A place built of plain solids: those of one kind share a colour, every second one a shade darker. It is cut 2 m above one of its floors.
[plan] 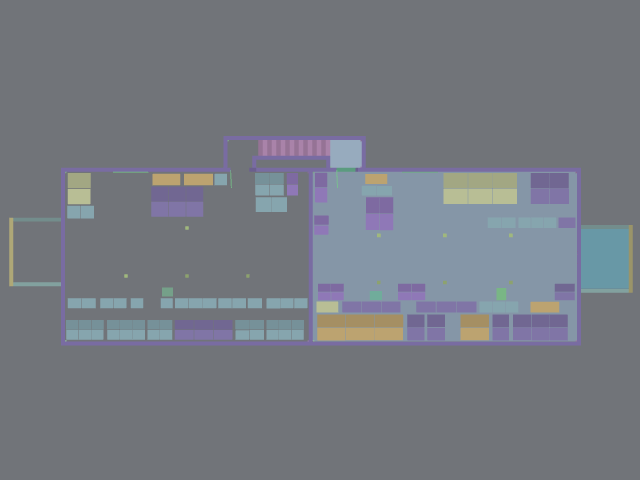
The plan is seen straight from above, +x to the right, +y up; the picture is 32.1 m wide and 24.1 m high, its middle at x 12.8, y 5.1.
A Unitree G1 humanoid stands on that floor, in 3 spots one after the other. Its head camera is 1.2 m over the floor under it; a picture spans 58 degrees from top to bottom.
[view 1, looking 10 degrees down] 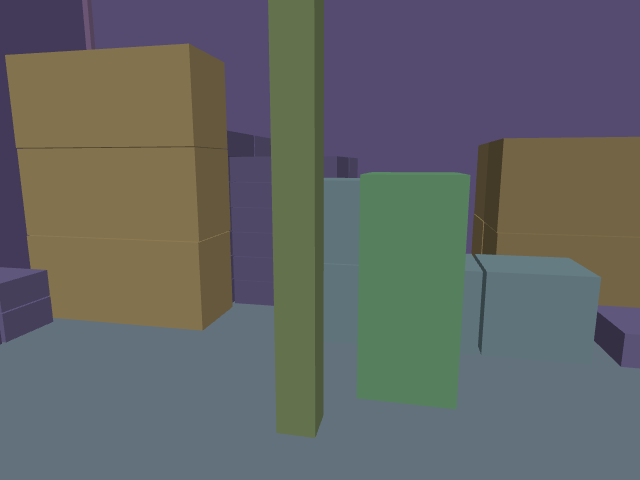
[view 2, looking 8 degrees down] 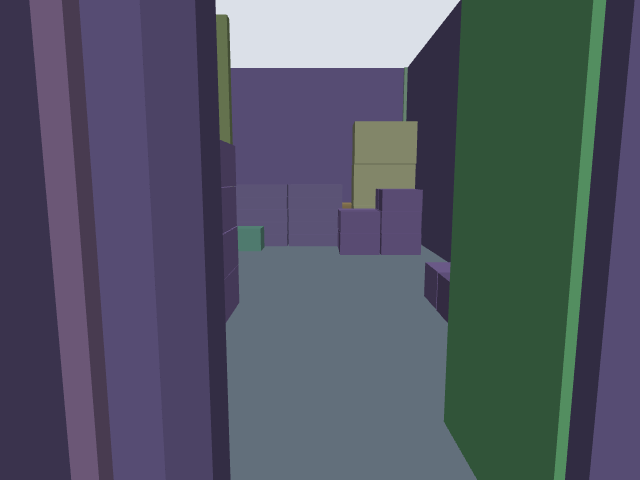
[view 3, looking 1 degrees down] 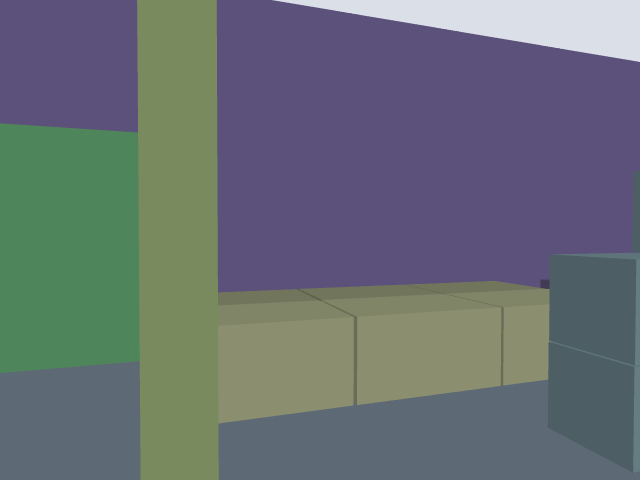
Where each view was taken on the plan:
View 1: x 21.91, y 4.75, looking -78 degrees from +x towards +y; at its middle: column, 1.87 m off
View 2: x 14.31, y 9.72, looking -90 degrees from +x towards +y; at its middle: lot_sacks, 7.79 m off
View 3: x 19.07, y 4.15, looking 72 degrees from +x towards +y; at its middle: wall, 4.60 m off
